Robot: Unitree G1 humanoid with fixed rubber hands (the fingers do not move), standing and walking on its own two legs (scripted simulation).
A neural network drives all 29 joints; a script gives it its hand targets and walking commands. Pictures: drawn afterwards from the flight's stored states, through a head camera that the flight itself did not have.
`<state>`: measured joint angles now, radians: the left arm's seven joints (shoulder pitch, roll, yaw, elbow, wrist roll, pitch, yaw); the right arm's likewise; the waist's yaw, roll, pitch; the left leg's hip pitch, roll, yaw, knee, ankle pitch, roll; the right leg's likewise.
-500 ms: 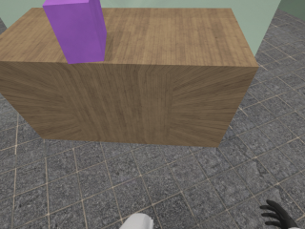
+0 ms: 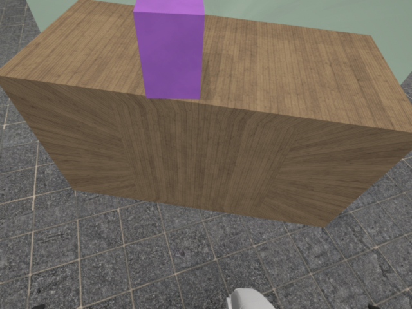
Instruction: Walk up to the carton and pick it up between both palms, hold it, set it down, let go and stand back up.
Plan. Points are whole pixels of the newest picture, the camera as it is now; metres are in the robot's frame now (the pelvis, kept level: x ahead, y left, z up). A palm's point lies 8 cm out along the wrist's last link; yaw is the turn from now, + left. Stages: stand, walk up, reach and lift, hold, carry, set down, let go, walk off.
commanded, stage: walk up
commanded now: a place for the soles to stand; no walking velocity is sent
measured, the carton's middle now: (173, 37) +0.83 +0.08 +0.09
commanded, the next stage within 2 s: none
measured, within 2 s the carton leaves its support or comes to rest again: neither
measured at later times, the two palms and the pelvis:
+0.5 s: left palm (58, 286) +0.20 +0.31 -0.14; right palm (356, 273) +0.19 -0.32 -0.09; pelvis +0.12 +0.00 -0.02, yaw -2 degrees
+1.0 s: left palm (62, 301) +0.17 +0.29 -0.13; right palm out of the picture +0.07 -0.36 -0.09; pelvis +0.03 -0.02 -0.02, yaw -9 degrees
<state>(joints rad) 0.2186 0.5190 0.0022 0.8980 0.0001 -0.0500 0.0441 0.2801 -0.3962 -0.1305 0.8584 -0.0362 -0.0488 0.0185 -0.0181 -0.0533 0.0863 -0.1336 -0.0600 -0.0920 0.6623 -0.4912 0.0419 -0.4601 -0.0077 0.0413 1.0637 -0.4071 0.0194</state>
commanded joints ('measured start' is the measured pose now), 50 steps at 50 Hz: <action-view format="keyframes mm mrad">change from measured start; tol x32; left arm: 1 -153 56 49 -126 9 -11 -44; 7 314 217 102 20 4 -26 2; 22 -60 84 63 -191 -7 37 4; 50 211 146 141 -36 19 101 -61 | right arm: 1 94 -244 -29 -35 42 -12 -52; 50 -327 -324 -33 -162 13 74 -75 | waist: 1 -74 252 63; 7 153 -178 -305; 50 129 340 2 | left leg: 1 263 230 -135 -139 1058 5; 5 4 126 38 300 1119 -29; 7 -423 -69 63 757 -100 -99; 9 -407 20 -25 597 -169 -63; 19 -351 73 71 184 -4 -41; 22 46 45 129 -184 528 -50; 24 150 420 -377 -181 871 35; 50 -519 392 -92 -128 85 149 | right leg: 1 -243 19 -76 -303 68 -51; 5 389 61 -161 -631 482 -74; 7 798 -311 428 -489 1133 -317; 19 274 -158 268 -412 1099 -271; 22 67 -17 103 -126 702 -94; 24 -193 193 114 164 -337 -15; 34 -196 173 215 429 -101 25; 50 300 -53 107 -209 -87 -10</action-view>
